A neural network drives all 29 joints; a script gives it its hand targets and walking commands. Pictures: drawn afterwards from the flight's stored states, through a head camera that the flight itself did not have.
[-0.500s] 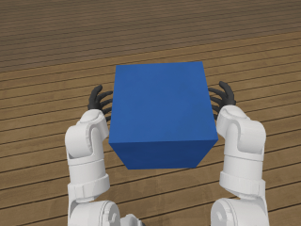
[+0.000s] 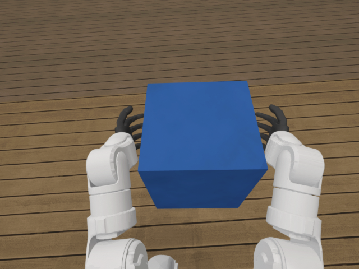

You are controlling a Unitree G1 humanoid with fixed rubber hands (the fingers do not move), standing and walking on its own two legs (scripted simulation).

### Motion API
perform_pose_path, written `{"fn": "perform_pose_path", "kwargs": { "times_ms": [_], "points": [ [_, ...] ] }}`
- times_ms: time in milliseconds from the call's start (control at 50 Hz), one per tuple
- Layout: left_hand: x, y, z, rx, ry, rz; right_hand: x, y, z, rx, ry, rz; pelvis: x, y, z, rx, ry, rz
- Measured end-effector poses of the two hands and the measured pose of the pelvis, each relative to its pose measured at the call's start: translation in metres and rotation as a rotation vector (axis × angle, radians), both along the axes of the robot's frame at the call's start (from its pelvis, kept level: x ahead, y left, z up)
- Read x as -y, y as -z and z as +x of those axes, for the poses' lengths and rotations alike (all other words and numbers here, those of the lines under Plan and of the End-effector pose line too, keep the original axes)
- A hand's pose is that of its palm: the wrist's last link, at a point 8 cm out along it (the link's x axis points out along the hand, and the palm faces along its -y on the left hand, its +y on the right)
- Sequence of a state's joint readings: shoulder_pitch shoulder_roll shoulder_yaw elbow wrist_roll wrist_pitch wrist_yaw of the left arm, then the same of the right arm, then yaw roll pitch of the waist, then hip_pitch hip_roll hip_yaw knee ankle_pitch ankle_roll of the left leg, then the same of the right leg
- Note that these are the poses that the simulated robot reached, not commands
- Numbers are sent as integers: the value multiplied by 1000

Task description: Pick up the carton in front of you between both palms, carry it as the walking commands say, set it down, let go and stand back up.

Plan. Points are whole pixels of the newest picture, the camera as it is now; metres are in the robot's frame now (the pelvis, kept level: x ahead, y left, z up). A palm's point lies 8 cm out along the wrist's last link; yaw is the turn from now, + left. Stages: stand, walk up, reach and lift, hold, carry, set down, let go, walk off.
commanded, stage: carry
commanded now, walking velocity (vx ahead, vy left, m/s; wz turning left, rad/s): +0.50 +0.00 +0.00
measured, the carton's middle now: (197, 151) +0.35 +0.02 +0.06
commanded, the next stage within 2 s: none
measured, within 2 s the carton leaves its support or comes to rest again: neither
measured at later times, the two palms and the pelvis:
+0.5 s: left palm (156, 48) +0.65 +0.16 +0.16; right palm (267, 52) +0.62 -0.15 +0.17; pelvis +0.29 +0.03 +0.04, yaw -1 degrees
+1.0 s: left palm out of the picture +0.93 +0.15 +0.21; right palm out of the picture +0.94 -0.15 +0.21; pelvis +0.59 -0.01 +0.07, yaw +0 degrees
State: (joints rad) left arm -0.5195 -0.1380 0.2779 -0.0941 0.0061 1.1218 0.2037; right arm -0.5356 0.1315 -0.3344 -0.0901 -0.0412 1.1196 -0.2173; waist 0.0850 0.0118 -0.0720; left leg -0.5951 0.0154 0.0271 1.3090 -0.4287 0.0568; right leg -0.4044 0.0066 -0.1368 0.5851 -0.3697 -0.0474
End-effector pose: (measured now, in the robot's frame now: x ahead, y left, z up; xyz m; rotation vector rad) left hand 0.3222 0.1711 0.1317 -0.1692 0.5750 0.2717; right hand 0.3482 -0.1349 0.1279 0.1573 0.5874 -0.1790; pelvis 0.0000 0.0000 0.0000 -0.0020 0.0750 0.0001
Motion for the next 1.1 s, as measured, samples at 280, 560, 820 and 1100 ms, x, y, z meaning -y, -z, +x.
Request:
{"fn": "perform_pose_path", "kwargs": {
  "times_ms": [280,560,820,1100],
  "points": [
    [-3,-15,199,68,78,20,1,-20,168,68,81,-37,-29,-2,178,3,27,38],
    [12,-49,361,90,79,-3,14,-59,313,99,95,-14,-23,-44,330,-15,19,1],
    [15,-54,487,-8,-5,1,15,-53,488,-9,-1,3,16,-54,487,2,-2,1],
    [19,-71,685,69,85,5,18,-75,655,67,84,-39,-12,-56,666,2,28,36]
  ]
}}
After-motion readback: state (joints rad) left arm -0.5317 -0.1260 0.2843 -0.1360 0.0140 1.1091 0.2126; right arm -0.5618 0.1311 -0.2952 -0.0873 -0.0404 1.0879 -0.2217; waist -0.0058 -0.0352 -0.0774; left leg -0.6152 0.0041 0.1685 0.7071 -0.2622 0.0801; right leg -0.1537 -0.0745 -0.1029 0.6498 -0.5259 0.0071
